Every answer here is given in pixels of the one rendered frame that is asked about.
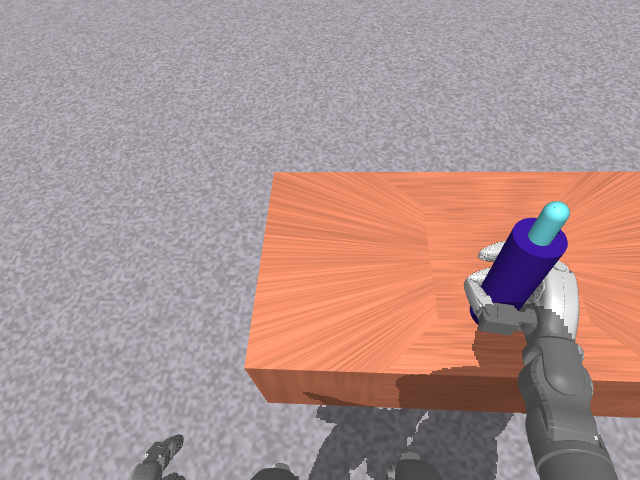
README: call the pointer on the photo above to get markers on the right robot arm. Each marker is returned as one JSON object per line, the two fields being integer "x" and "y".
{"x": 562, "y": 433}

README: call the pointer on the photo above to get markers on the right robot hand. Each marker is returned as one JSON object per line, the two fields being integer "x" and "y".
{"x": 551, "y": 310}

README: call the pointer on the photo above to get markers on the left robot hand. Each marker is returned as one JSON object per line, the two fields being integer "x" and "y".
{"x": 157, "y": 459}

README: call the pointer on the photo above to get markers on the bottle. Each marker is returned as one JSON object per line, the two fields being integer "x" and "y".
{"x": 531, "y": 250}

